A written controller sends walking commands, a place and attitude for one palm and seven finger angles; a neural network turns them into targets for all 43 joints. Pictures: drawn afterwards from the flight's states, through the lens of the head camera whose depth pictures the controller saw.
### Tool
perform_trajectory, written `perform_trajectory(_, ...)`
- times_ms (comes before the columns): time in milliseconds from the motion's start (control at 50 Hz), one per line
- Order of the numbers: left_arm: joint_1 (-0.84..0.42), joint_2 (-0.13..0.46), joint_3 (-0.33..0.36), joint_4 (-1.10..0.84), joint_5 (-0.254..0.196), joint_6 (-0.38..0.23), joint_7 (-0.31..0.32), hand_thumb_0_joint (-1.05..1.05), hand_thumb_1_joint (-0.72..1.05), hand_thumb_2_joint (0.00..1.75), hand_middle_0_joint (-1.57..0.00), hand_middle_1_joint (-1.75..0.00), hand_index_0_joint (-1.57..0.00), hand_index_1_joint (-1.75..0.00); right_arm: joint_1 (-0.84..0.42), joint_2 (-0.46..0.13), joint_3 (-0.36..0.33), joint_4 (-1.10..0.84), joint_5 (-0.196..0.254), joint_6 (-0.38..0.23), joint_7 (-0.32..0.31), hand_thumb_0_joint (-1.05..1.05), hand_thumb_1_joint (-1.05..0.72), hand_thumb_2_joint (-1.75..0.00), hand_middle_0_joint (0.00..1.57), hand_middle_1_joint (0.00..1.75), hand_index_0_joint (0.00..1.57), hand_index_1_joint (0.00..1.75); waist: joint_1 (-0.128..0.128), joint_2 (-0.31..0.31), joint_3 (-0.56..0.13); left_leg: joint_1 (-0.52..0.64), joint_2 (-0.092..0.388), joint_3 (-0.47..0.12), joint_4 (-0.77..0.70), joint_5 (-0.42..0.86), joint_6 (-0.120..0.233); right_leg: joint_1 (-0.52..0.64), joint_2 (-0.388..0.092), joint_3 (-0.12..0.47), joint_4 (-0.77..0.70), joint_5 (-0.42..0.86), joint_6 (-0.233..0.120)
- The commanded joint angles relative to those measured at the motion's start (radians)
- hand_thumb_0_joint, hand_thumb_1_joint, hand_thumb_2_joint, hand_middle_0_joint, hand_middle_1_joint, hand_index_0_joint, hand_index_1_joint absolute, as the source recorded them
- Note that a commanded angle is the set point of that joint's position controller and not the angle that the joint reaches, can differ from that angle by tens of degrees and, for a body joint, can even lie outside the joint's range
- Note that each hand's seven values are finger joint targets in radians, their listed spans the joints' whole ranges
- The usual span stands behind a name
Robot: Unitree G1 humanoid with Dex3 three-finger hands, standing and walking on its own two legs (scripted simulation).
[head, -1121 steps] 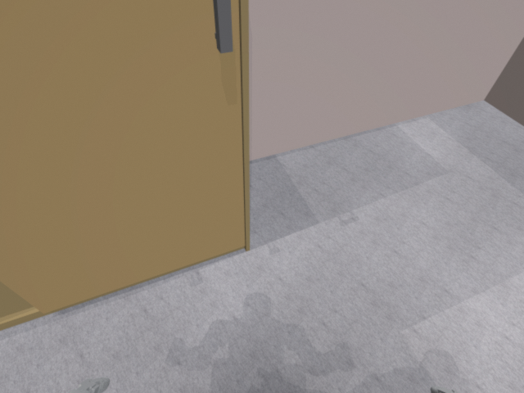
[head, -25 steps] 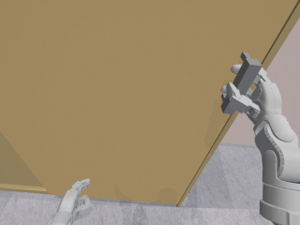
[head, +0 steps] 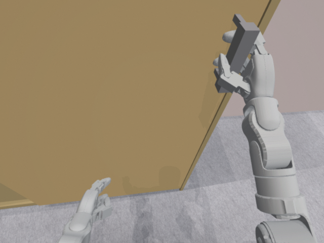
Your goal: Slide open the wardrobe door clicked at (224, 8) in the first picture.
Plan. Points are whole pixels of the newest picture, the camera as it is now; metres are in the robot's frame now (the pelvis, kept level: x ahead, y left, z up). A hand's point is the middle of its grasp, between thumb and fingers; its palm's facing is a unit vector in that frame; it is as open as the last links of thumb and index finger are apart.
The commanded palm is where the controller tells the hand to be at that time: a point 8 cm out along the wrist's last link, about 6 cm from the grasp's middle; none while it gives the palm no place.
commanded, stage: step sideways, sliding the door along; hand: right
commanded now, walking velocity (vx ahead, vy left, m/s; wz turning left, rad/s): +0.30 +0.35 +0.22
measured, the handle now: (229, 55) +0.44 -0.11 +0.24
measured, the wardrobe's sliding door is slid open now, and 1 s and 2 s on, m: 0.00 0.09 0.38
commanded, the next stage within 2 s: none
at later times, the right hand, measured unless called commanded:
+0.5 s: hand (213, 71) +0.40 -0.08 +0.22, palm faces +0.37 +0.92 -0.10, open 7.2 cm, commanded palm +0.36 -0.06 +0.22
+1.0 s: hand (173, 72) +0.39 +0.00 +0.22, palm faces +0.37 +0.93 -0.06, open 7.2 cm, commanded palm +0.35 +0.02 +0.20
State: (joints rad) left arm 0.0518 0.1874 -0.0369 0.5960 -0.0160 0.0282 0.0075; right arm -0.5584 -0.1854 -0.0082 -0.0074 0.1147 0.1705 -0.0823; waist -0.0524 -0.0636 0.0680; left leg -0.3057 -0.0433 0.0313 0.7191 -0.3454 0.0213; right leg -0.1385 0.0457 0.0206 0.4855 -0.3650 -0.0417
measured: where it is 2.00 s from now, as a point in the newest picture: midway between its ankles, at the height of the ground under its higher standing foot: outside the picture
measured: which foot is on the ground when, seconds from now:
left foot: up 0.00-0.38, down 0.40-0.60, up 0.62-1.00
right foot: down 0.00-0.42, up 0.44-0.58, down 0.60-1.00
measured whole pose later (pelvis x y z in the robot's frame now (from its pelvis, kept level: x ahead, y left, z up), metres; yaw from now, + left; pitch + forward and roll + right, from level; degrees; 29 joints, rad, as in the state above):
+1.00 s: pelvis +0.05 +0.22 +0.00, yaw +4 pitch -6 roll +5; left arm 0.07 0.16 0.02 0.51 -0.04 -0.11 -0.07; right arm -0.35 -0.23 -0.23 -0.31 0.07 -0.05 -0.16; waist -0.18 -0.10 0.34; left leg -0.32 0.01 0.10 0.77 -0.33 -0.03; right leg -0.10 -0.32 -0.09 0.53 -0.29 0.15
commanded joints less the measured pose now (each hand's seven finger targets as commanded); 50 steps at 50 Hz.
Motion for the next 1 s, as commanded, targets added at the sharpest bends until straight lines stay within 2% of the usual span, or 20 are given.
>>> perform_trajectory(0, -0.014, 0.119, 0.091, -0.13, 0.013, -0.013, -0.009, 0.0, 0.9, 0.9, -0.2, -0.3, -0.2, -0.3, -0.61, 0.0, 0.086, -0.315, -0.028, -0.225, 0.041, 0.0, -0.9, -0.9, 0.45, 1.4, 0.45, 1.4, 0.108, -0.054, -0.447, -0.444, 0.012, -0.035, 0.28, -0.135, -0.012, 0.69, -0.391, 0.22, 0.054, 1.14, -0.134)
perform_trajectory(140, -0.053, 0.107, 0.084, -0.139, -0.014, -0.034, 0.015, 0.0, 0.9, 0.9, -0.2, -0.3, -0.2, -0.3, -0.581, 0.034, 0.118, -0.253, -0.037, -0.295, 0.049, 0.0, -0.9, -0.9, 0.45, 1.4, 0.45, 1.4, 0.103, -0.123, -0.233, -0.322, 0.096, -0.005, 0.309, 0.062, -0.016, 0.317, -0.414, 0.117, -0.113, 0.689, -0.142)
perform_trajectory(260, -0.036, 0.106, 0.082, -0.168, -0.025, -0.099, 0.024, 0.0, 0.9, 0.9, -0.2, -0.3, -0.2, -0.3, -0.474, 0.096, 0.185, -0.326, -0.025, -0.322, 0.055, 0.0, -0.9, -0.9, 0.45, 1.4, 0.45, 1.4, 0.091, -0.169, -0.112, -0.233, 0.108, 0.055, 0.211, 0.108, -0.023, 0.234, -0.382, -0.044, -0.075, 0.725, -0.082)
perform_trajectory(320, -0.028, 0.103, 0.085, -0.187, -0.035, -0.122, 0.015, 0.0, 0.9, 0.9, -0.2, -0.3, -0.2, -0.3, -0.378, 0.081, 0.182, -0.39, -0.02, -0.322, 0.049, 0.0, -0.9, -0.9, 0.45, 1.4, 0.45, 1.4, 0.07, -0.152, -0.182, 0.05, 0.035, 0.117, -0.042, 0.228, -0.02, 0.217, -0.335, -0.117, 0.183, 0.819, -0.02)
perform_trajectory(360, -0.036, 0.107, 0.089, -0.195, -0.057, -0.128, 0.003, 0.0, 0.9, 0.9, -0.2, -0.3, -0.2, -0.3, -0.32, 0.048, 0.159, -0.452, -0.034, -0.314, 0.051, 0.0, -0.9, -0.9, 0.45, 1.4, 0.45, 1.4, 0.059, -0.058, -0.213, 0.28, 0.046, 0.102, -0.215, 0.553, -0.019, 0.076, -0.256, -0.104, 0.378, 0.711, 0.011)
perform_trajectory(380, -0.027, 0.09, 0.09, -0.196, -0.064, -0.132, 0.002, 0.0, 0.9, 0.9, -0.2, -0.3, -0.2, -0.3, -0.285, 0.003, 0.132, -0.465, -0.041, -0.313, 0.047, 0.0, -0.9, -0.9, 0.45, 1.4, 0.45, 1.4, 0.068, 0.118, -0.251, 0.394, 0.155, -0.013, -0.229, 0.921, 0.026, -0.049, -0.171, -0.107, 0.528, 0.413, 0.036)
perform_trajectory(400, -0.038, 0.079, 0.095, -0.196, -0.049, -0.147, 0.008, 0.0, 0.9, 0.9, -0.2, -0.3, -0.2, -0.3, -0.222, -0.043, 0.081, -0.478, -0.039, -0.309, 0.04, 0.0, -0.9, -0.9, 0.45, 1.4, 0.45, 1.4, 0.059, 0.258, -0.286, 0.442, 0.299, -0.194, -0.224, 1.273, 0.108, -0.189, -0.059, -0.08, 0.668, -0.153, 0.061)
perform_trajectory(420, -0.059, 0.062, 0.081, -0.197, -0.043, -0.166, 0.01, 0.0, 0.9, 0.9, -0.2, -0.3, -0.2, -0.3, -0.178, -0.075, 0.053, -0.504, -0.046, -0.305, 0.032, 0.0, -0.9, -0.9, 0.45, 1.4, 0.45, 1.4, 0.035, 0.304, -0.26, 0.338, 0.37, -0.296, -0.25, 1.303, 0.134, -0.212, -0.053, 0.011, 0.719, -0.331, 0.047)
perform_trajectory(440, -0.016, 0.086, 0.115, -0.182, -0.05, -0.158, 0.005, 0.0, 0.9, 0.9, -0.2, -0.3, -0.2, -0.3, -0.186, -0.065, 0.056, -0.539, -0.04, -0.311, 0.034, 0.0, -0.9, -0.9, 0.45, 1.4, 0.45, 1.4, 0.029, 0.379, -0.29, 0.314, 0.387, -0.321, -0.247, 1.118, 0.15, -0.196, -0.092, 0.062, 0.717, -0.341, 0.047)
perform_trajectory(460, -0.032, 0.101, 0.117, -0.184, -0.052, -0.157, -0.001, 0.0, 0.9, 0.9, -0.2, -0.3, -0.2, -0.3, -0.223, -0.078, 0.041, -0.617, -0.041, -0.323, 0.034, 0.0, -0.9, -0.9, 0.45, 1.4, 0.45, 1.4, 0.046, 0.305, -0.336, 0.327, 0.386, -0.336, -0.239, 1.013, 0.162, -0.188, -0.11, 0.07, 0.616, -0.32, 0.051)
perform_trajectory(500, -0.052, 0.074, 0.088, -0.156, -0.048, -0.156, -0.007, 0.0, 0.9, 0.9, -0.2, -0.3, -0.2, -0.3, -0.212, -0.046, 0.058, -0.642, -0.042, -0.359, 0.021, 0.0, -0.9, -0.9, 0.45, 1.4, 0.45, 1.4, 0.083, 0.291, -0.325, 0.325, 0.344, -0.19, -0.207, 0.997, 0.143, -0.147, -0.105, -0.009, 0.317, -0.236, 0.063)
perform_trajectory(540, -0.048, 0.082, 0.091, -0.15, -0.042, -0.143, -0.009, 0.0, 0.9, 0.9, -0.2, -0.3, -0.2, -0.3, -0.215, -0.054, 0.066, -0.655, -0.045, -0.384, 0.018, 0.0, -0.9, -0.9, 0.45, 1.4, 0.45, 1.4, 0.101, 0.197, -0.375, 0.246, 0.28, -0.094, -0.107, 0.904, 0.087, 0.022, -0.117, -0.097, 0.047, 0.064, 0.067)
perform_trajectory(560, -0.062, 0.112, 0.105, -0.159, -0.035, -0.136, -0.002, 0.0, 0.9, 0.9, -0.2, -0.3, -0.2, -0.3, -0.234, -0.055, 0.079, -0.699, -0.038, -0.398, 0.018, 0.0, -0.9, -0.9, 0.45, 1.4, 0.45, 1.4, 0.111, 0.038, -0.396, 0.085, 0.229, -0.049, 0.012, 0.708, 0.044, 0.2, -0.221, -0.033, -0.061, 0.315, 0.04)
perform_trajectory(580, -0.078, 0.133, 0.12, -0.197, -0.026, -0.132, -0.013, 0.0, 0.9, 0.9, -0.2, -0.3, -0.2, -0.3, -0.232, -0.016, 0.107, -0.702, -0.028, -0.397, 0.024, 0.0, -0.9, -0.9, 0.45, 1.4, 0.45, 1.4, 0.081, -0.164, -0.385, -0.128, 0.123, 0.014, 0.209, 0.182, -0.017, 0.286, -0.481, 0.219, -0.103, 0.708, -0.071)
perform_trajectory(600, -0.056, 0.137, 0.13, -0.22, -0.032, -0.133, -0.031, 0.0, 0.9, 0.9, -0.2, -0.3, -0.2, -0.3, -0.26, -0.004, 0.107, -0.701, -0.039, -0.401, 0.028, 0.0, -0.9, -0.9, 0.45, 1.4, 0.45, 1.4, 0.064, -0.192, -0.411, -0.202, 0.1, -0.035, 0.405, -0.197, -0.022, 0.302, -0.607, 0.303, -0.071, 0.97, -0.167)
perform_trajectory(620, -0.046, 0.156, 0.137, -0.205, -0.031, -0.144, -0.055, 0.0, 0.9, 0.9, -0.2, -0.3, -0.2, -0.3, -0.292, -0.016, 0.082, -0.667, -0.047, -0.398, 0.033, 0.0, -0.9, -0.9, 0.45, 1.4, 0.45, 1.4, 0.073, -0.098, -0.445, -0.211, 0.076, -0.091, 0.587, -0.195, -0.015, 0.277, -0.606, 0.233, -0.044, 0.853, -0.177)
perform_trajectory(680, -0.051, 0.154, 0.145, -0.189, -0.025, -0.146, -0.057, 0.0, 0.9, 0.9, -0.2, -0.3, -0.2, -0.3, -0.269, -0.016, 0.089, -0.681, -0.05, -0.385, 0.018, 0.0, -0.9, -0.9, 0.45, 1.4, 0.45, 1.4, 0.091, -0.062, -0.315, -0.38, 0.088, -0.069, 0.642, -0.186, -0.034, 0.368, -0.56, 0.138, 0.008, 0.912, -0.156)
perform_trajectory(780, 0.003, 0.147, 0.133, -0.198, -0.029, -0.155, -0.064, 0.0, 0.9, 0.9, -0.2, -0.3, -0.2, -0.3, -0.192, 0.037, 0.147, -0.7, -0.06, -0.359, 0.017, 0.0, -0.9, -0.9, 0.45, 1.4, 0.45, 1.4, 0.083, -0.222, -0.317, -0.41, 0.066, 0.037, 0.469, -0.153, -0.065, 0.531, -0.467, -0.015, 0.046, 1.098, -0.081)
perform_trajectory(880, 0.002, 0.123, 0.117, -0.212, -0.029, -0.183, -0.064, 0.0, 0.9, 0.9, -0.2, -0.3, -0.2, -0.3, -0.142, -0.001, 0.099, -0.666, -0.063, -0.365, 0.013, 0.0, -0.9, -0.9, 0.45, 1.4, 0.45, 1.4, 0.088, -0.356, -0.286, -0.222, 0.033, 0.104, 0.171, -0.066, -0.061, 0.497, -0.436, -0.113, 0.047, 1.187, -0.032)
perform_trajectory(980, -0.029, 0.111, 0.104, -0.217, -0.055, -0.182, -0.06, 0.0, 0.9, 0.9, -0.2, -0.3, -0.2, -0.3, -0.131, -0.077, 0.017, -0.615, -0.057, -0.359, 0.0, 0.0, -0.9, -0.9, 0.45, 1.4, 0.45, 1.4, 0.081, -0.243, -0.276, 0.146, 0.041, 0.092, -0.222, 0.246, -0.042, 0.28, -0.424, -0.12, 0.198, 0.901, 0.009)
